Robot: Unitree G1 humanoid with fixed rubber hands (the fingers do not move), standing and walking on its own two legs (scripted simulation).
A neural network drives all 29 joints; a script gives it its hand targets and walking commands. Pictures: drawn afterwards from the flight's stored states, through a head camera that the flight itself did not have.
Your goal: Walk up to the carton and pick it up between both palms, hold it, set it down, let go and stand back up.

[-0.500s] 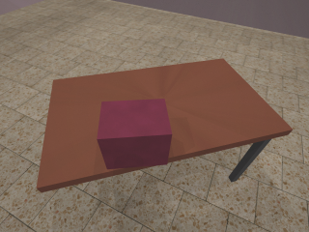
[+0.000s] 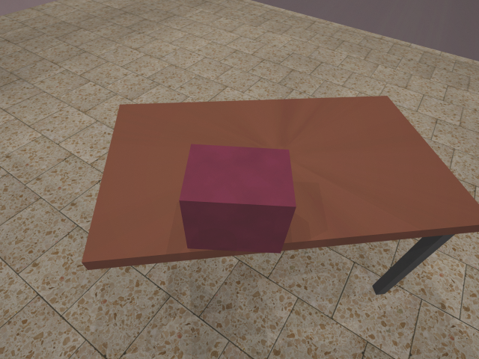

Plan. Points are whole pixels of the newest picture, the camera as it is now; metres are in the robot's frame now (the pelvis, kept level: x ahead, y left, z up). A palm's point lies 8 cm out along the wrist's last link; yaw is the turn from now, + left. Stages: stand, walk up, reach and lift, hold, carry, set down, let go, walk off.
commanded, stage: walk up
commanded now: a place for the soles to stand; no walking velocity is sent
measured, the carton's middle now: (237, 200) +0.47 +0.00 -0.06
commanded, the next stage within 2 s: none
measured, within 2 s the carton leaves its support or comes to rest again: neither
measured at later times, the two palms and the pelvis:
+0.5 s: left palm out of the picture +0.00 +0.27 -0.15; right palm out of the picture +0.04 -0.25 -0.13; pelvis +0.00 +0.00 -0.01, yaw +5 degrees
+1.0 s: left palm out of the picture -0.09 +0.24 -0.12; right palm out of the picture +0.15 -0.21 -0.13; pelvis +0.04 +0.02 +0.00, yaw +9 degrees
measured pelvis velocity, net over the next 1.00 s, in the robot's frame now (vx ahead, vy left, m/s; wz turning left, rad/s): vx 0.04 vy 0.02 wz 0.16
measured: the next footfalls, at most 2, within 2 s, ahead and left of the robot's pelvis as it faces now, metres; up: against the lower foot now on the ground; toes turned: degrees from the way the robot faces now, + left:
left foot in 1.04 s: +0.18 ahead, +0.17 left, +0.00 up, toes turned +13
right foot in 1.44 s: +0.09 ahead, -0.06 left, +0.00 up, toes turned -3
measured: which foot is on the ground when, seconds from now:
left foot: down 0.00-0.74, up 0.76-1.00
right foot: down 0.00-1.00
